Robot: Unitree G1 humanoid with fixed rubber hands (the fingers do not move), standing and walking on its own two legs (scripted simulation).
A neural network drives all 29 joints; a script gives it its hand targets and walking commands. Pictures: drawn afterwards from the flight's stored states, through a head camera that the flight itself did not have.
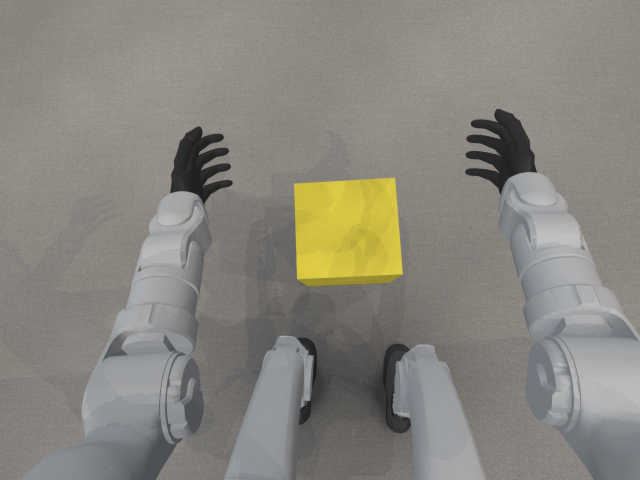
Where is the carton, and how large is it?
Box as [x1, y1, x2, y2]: [294, 178, 402, 286]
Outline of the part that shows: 394,178 294,184 297,279 308,286 388,282 402,273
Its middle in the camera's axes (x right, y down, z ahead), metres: +0.06 +0.00 +0.90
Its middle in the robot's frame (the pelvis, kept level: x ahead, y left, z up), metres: +0.47 +0.03 -0.52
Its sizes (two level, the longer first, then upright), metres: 0.210 0.200 0.250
